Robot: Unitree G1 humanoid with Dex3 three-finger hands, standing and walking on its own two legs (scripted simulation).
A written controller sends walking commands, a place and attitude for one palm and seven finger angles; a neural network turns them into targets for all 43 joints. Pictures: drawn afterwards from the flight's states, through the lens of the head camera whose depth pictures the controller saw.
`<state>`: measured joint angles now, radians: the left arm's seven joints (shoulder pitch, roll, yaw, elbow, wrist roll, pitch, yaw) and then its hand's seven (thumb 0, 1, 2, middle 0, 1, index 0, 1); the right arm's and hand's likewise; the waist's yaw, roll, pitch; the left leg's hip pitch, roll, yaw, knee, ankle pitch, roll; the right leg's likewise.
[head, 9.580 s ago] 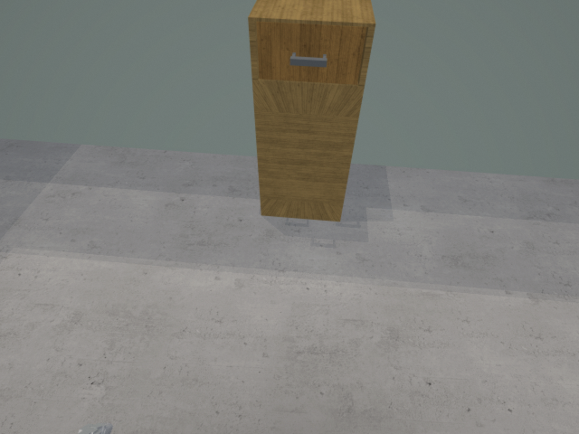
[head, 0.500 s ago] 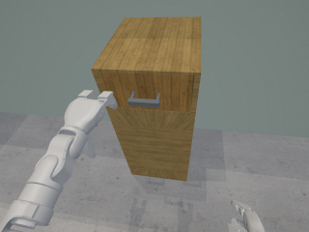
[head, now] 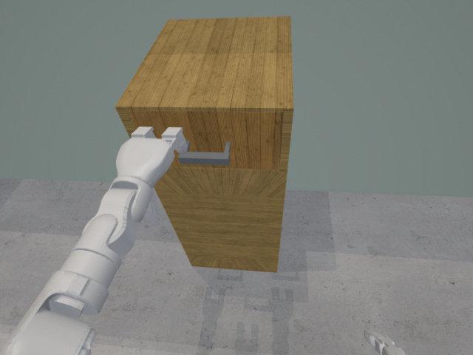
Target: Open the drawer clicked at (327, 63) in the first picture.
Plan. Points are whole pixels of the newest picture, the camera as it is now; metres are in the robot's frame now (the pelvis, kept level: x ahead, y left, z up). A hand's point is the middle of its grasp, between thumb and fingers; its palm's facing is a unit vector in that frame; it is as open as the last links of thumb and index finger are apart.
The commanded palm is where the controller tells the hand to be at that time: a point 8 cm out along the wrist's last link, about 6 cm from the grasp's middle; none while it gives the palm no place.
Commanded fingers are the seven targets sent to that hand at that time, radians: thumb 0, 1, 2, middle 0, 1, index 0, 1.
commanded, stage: move the hooked fingers above the handle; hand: left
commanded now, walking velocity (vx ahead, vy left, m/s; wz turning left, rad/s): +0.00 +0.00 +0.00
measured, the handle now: (205, 151) +0.53 +0.12 +0.01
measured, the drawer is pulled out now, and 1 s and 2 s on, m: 0.00 0.00 0.00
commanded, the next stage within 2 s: none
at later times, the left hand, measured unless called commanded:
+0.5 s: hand (189, 158) +0.46 +0.14 +0.07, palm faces +0.00 -0.01 -1.00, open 13.8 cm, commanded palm +0.45 +0.14 +0.13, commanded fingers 0.00 -0.50 0.30 -0.30 -1.20 -0.30 -1.20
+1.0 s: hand (202, 148) +0.49 +0.11 +0.06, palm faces -0.02 -0.01 -1.00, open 13.7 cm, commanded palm +0.47 +0.14 +0.12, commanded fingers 0.00 -0.50 0.30 -0.30 -1.20 -0.30 -1.20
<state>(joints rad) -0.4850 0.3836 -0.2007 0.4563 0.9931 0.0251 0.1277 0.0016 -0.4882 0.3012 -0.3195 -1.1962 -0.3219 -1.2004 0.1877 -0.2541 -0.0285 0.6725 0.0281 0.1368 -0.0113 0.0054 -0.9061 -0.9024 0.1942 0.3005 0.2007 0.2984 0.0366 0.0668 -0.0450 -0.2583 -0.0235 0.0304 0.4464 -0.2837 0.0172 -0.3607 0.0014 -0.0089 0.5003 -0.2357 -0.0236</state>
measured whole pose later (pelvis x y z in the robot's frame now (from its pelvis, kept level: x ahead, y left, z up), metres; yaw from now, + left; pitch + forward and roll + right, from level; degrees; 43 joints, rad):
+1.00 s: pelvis -0.01 -0.01 -0.01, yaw -1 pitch +13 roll +1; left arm -0.93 0.31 -0.16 1.07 1.06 0.09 0.27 0.00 -0.49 0.30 -0.36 -1.22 -0.33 -1.24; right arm 0.32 -0.26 -0.04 0.70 0.01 0.12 -0.03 0.00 -0.91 -0.90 0.20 0.30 0.20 0.30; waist -0.11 0.05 -0.10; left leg -0.46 0.00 0.05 0.55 -0.32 0.01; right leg -0.56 0.02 0.01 0.58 -0.25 -0.03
